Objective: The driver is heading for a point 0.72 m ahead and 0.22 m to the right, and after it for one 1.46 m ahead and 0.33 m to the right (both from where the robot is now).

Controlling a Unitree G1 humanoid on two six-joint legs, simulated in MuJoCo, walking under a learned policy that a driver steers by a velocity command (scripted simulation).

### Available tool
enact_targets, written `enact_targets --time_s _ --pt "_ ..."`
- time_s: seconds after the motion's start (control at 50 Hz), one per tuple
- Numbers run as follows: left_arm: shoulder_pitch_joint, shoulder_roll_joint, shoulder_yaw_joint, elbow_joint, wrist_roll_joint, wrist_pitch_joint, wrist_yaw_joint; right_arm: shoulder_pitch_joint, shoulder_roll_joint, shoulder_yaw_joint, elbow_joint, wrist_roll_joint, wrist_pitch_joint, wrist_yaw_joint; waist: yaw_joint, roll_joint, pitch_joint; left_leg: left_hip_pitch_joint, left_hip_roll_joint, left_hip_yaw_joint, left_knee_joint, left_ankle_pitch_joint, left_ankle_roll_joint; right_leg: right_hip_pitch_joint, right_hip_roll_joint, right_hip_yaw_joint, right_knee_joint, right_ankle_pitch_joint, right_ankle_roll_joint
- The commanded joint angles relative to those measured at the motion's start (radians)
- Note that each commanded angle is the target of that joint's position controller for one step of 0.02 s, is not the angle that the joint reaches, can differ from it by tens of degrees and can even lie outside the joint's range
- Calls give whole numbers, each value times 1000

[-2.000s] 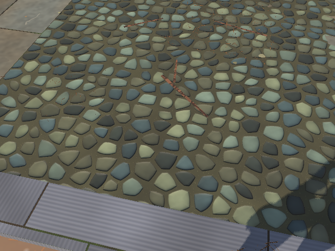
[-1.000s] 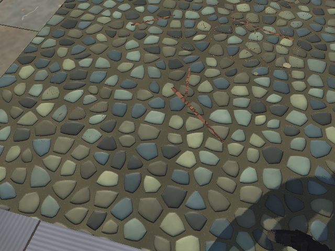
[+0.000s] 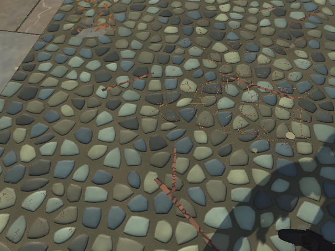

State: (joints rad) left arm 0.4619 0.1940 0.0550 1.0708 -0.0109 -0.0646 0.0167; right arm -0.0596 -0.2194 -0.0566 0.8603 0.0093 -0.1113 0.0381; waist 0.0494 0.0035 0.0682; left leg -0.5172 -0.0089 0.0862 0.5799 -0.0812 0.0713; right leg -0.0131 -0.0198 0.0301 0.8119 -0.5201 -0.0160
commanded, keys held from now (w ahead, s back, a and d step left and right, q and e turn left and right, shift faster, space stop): w+e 0.82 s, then w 0.10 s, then q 0.08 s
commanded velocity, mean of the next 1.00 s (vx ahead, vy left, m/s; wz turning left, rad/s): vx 0.49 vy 0.00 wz -0.50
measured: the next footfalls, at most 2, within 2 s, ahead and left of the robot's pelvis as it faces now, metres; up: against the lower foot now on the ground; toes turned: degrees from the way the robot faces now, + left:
right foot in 0.52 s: +0.42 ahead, -0.18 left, +0.00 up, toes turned -20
left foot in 1.00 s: +0.77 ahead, -0.12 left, +0.00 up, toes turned -31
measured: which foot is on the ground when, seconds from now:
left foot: down 0.00-0.50, up 0.52-0.98, down 1.00-1.00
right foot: up 0.00-0.50, down 0.52-1.00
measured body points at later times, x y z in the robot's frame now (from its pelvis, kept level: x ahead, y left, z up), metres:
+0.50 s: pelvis +0.27 -0.04 +0.01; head +0.30 -0.06 +0.45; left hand +0.54 +0.12 -0.09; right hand +0.20 -0.31 -0.14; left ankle +0.13 +0.10 -0.71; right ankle +0.38 -0.17 -0.71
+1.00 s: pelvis +0.55 -0.13 +0.01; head +0.57 -0.16 +0.46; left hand +0.72 +0.11 -0.10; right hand +0.64 -0.45 -0.07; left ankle +0.73 -0.10 -0.71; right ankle +0.38 -0.17 -0.71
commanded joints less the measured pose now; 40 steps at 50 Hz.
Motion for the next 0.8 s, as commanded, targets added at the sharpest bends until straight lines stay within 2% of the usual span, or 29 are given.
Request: enact_targets --time_s 0.02,0.04,0.06,0.08,0.1,0.14,0.2,0.26,0.32,0.38,0.42,0.46,0.48,0.5,0.52,0.54,0.56,0.58,0.6,0.62,0.64,0.68,0.72,0.74,0.8 --pt "-32 110 21 -111 -52 -44 -3 307 -132 -37 48 -5 -3 -13 -152 144 -297 782 386 -622 -285 -200 189 -678 -15 114 588 35 -31" --pt "-86 120 26 -124 -47 -45 9 235 -101 -27 42 -4 -10 -12 -117 48 -206 608 360 -484 -314 -100 159 -642 -67 92 550 129 -38" --pt "-113 111 36 -128 -31 -39 17 204 -76 -22 54 -13 -19 -8 -89 23 -149 473 327 -380 -344 -24 135 -595 -99 83 507 181 -42" --pt "-81 90 41 -124 -28 -24 16 196 -57 -16 68 -27 -23 -7 -53 49 -138 396 296 -295 -369 8 118 -530 -127 93 482 216 -52" --pt "-66 68 43 -125 -33 -9 13 197 -52 -16 79 -29 -23 -8 -37 70 -121 356 279 -245 -394 1 114 -508 -137 89 458 225 -59" --pt "-102 57 45 -152 -37 16 12 198 -79 -23 93 -20 -26 -19 -23 77 -69 302 277 -171 -442 -5 119 -543 -160 82 406 240 -60" --pt "-208 79 48 -204 -20 28 7 224 -125 -34 103 -23 -24 -38 -30 45 -20 307 279 -92 -477 30 124 -652 -168 90 300 365 -37" --pt "-291 82 43 -234 -17 18 -14 256 -152 -40 103 -27 -14 -53 -51 29 -8 362 258 -2 -475 97 104 -689 -153 63 131 510 -24" --pt "-414 69 27 -276 -11 12 -35 311 -175 -43 105 -18 -4 -62 -97 11 12 430 260 65 -468 136 89 -689 -132 -11 -21 576 -26" --pt "-509 65 17 -326 -14 13 -56 375 -192 -49 113 -8 16 -63 -130 11 37 553 291 101 -422 188 82 -727 -111 -60 -112 527 -39" --pt "-531 77 18 -356 -17 15 -70 383 -207 -55 109 0 32 -62 -122 32 33 616 309 126 -361 317 69 -706 -83 -97 -150 442 -60" --pt "-480 114 36 -367 -17 22 -78 354 -237 -63 93 7 45 -66 -70 78 -27 644 315 154 -230 653 49 -580 -16 -152 -157 343 -96" --pt "-392 147 54 -354 -20 24 -78 337 -250 -67 84 11 54 -68 -15 95 -78 639 309 165 -96 792 38 -469 28 -174 -167 302 -122" --pt "-237 197 83 -318 -22 23 -72 309 -253 -65 74 18 61 -69 72 85 -155 573 278 186 106 796 9 -255 73 -179 -247 365 -159" --pt "-71 288 123 -276 -19 31 -50 310 -232 -57 54 4 56 -71 137 -1 -246 332 238 187 413 516 -42 56 -4 -7 -286 371 -213" --pt "-92 391 135 -277 -19 23 -43 381 -64 -11 -3 -28 26 -56 6 -256 -304 -131 26 95 752 -442 -101 359 -253 554 -369 256 -382" --pt "-45 323 109 -304 2 9 -48 285 -128 -16 -33 15 -25 -40 61 -159 -421 -254 -11 -148 866 -515 -81 428 -324 803 -518 192 -422" --pt "-77 257 91 -297 9 -3 -50 193 -162 -26 -61 48 -48 -31 71 -115 -296 -347 38 -167 847 -419 -51 366 -297 653 -532 285 -368" --pt "-146 216 79 -310 -2 -11 -49 194 -159 -23 -52 37 -57 -34 25 -43 -219 -311 85 -170 761 -330 -36 221 -252 512 -525 382 -331" --pt "-226 185 69 -330 -4 -15 -48 211 -168 -32 -35 14 -53 -41 -21 -7 -172 -230 118 -171 671 -281 -44 72 -212 411 -530 481 -301" --pt "-267 160 58 -347 3 -18 -44 237 -181 -42 -29 6 -37 -41 -56 -12 -159 -152 142 -180 616 -251 -53 -23 -186 356 -549 546 -287" --pt "-264 178 58 -351 1 -22 -34 236 -164 -44 -42 -8 -8 -42 -79 -5 -139 -97 141 -166 525 -224 -85 -120 -166 318 -578 609 -289" --pt "-227 215 66 -346 -3 -25 -18 176 -137 -37 -67 -22 6 -48 -70 -11 -109 -107 124 -146 407 -142 -115 -176 -143 266 -594 646 -286" --pt "-209 226 69 -344 -4 -23 -11 132 -130 -33 -81 -24 8 -50 -57 -21 -94 -116 113 -142 330 -80 -126 -189 -128 249 -596 636 -277" --pt "-166 226 69 -338 -8 -16 -1 25 -107 -20 -111 -18 4 -43 -13 -68 -68 -65 63 -133 91 113 -125 -226 -74 206 -585 527 -225"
